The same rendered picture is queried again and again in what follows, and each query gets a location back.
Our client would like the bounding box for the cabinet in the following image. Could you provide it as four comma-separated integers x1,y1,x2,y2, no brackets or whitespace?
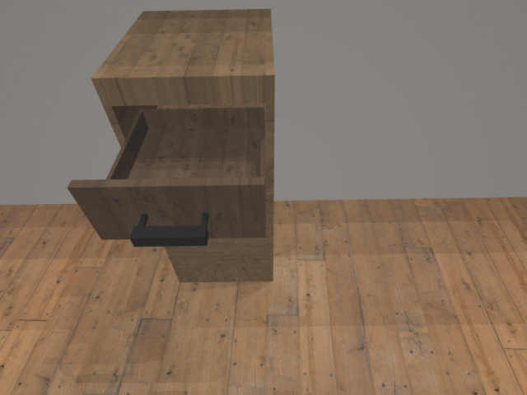
91,9,275,282

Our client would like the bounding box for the drawer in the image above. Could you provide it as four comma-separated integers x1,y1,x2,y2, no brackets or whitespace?
68,107,266,239

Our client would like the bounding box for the handle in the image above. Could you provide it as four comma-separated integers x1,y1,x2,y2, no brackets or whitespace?
130,213,209,247

